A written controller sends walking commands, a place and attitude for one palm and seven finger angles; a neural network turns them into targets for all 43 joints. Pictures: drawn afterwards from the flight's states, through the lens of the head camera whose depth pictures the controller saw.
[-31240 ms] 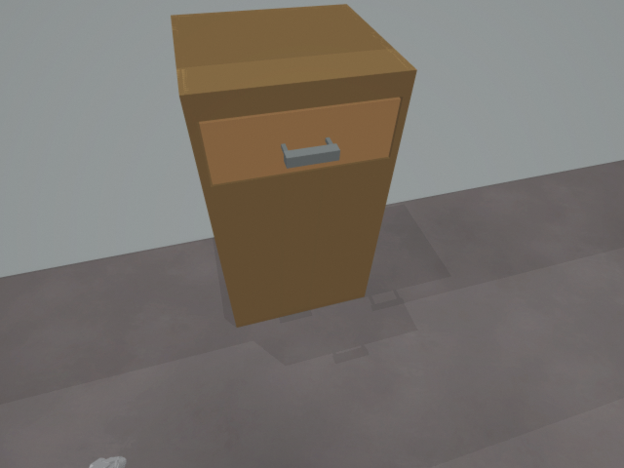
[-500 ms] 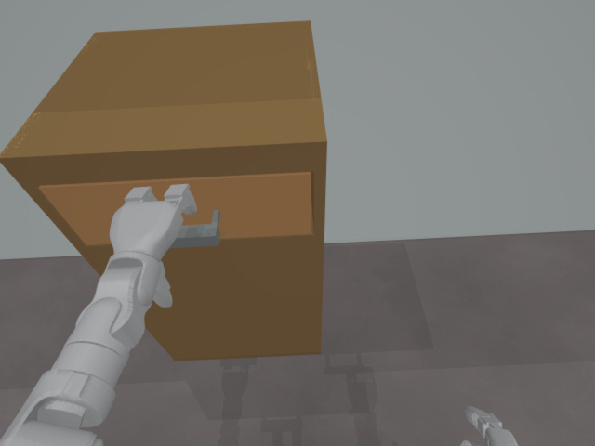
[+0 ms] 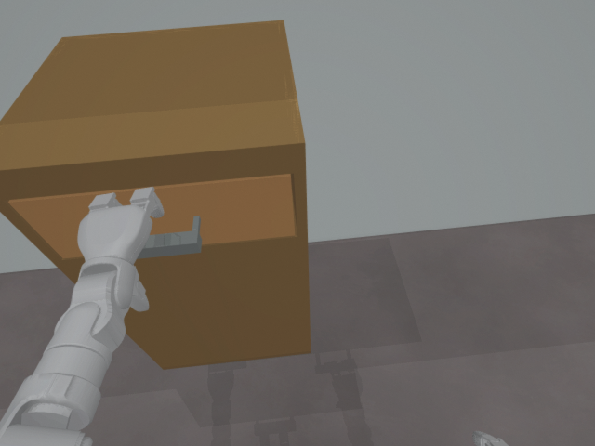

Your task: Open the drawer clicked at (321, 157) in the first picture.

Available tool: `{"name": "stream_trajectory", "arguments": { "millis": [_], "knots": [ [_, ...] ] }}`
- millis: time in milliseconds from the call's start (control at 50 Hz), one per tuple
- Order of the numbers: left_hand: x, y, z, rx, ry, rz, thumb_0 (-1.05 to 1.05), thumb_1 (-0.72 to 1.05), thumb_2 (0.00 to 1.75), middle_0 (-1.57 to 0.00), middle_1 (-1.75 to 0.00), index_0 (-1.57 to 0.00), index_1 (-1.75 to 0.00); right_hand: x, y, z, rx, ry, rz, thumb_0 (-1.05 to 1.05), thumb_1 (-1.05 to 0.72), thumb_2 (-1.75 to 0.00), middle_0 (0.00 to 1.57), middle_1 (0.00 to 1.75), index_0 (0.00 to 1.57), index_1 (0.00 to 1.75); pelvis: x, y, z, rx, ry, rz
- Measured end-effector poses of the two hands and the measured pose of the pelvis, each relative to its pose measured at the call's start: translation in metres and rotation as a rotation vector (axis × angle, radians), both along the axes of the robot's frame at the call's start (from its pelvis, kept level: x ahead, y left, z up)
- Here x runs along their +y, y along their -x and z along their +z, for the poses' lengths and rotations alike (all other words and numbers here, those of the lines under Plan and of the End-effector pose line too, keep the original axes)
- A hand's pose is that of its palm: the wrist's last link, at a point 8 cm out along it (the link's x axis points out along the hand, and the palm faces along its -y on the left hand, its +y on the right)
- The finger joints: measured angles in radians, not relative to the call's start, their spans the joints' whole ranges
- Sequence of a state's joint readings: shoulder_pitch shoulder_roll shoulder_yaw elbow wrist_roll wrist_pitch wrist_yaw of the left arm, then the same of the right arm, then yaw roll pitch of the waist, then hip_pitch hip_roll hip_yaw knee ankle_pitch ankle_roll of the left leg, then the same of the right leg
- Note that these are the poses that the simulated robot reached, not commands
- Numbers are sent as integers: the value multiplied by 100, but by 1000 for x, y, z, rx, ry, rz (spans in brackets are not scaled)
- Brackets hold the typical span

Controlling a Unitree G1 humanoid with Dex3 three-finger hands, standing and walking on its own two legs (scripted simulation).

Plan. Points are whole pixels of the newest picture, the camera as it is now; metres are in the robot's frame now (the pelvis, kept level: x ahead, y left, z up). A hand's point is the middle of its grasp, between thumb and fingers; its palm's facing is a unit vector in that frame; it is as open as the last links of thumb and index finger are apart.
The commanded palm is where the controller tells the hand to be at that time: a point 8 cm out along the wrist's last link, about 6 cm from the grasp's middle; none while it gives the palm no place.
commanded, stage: re-aim the fingers above the handle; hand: left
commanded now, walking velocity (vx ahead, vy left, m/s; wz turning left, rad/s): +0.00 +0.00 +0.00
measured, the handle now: (164, 234) +0.44 +0.26 -0.01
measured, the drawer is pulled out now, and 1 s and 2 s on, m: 0.00 0.00 0.00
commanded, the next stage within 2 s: lower the fingers behind the handle in 1.42 s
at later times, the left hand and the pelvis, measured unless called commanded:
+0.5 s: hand (115, 252) +0.36 +0.29 +0.06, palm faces +0.01 +0.01 -1.00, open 13.8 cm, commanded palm +0.33 +0.27 +0.11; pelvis +0.00 +0.01 +0.00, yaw +1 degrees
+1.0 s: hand (99, 263) +0.34 +0.30 +0.06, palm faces -0.06 -0.01 -1.00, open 13.8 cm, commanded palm +0.32 +0.26 +0.11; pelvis -0.01 +0.00 +0.00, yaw +1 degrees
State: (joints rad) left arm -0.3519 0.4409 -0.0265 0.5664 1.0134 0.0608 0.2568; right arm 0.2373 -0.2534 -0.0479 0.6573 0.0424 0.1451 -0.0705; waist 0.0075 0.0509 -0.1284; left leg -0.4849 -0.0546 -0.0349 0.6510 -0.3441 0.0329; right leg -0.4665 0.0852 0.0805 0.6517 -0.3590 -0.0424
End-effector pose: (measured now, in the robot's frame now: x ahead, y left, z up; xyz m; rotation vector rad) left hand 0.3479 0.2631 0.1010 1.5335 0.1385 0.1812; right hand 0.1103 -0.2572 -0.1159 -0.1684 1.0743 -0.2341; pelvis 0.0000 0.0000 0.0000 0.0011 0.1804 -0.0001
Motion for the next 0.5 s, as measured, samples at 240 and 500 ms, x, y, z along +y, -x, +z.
{"name": "stream_trajectory", "arguments": {
  "millis": [240, 500],
  "knots": [
    [-19, 16, -5, 66, 49, -94, 0, -48, 30, -32, -120, -31, -120, 17, -37, 9, -81, 11, 87, 1, -90, -90, 20, 30, 20, 30, 7, 2, 0, -28, 8, 50],
    [15, 9, 12, 22, -34, 110, 1, -48, 30, -31, -120, -31, -120, 34, -30, 4, -66, -65, 79, 1, -90, -90, 20, 30, 20, 30, 5, 5, 2, -28, -2, 9]
  ]
}}
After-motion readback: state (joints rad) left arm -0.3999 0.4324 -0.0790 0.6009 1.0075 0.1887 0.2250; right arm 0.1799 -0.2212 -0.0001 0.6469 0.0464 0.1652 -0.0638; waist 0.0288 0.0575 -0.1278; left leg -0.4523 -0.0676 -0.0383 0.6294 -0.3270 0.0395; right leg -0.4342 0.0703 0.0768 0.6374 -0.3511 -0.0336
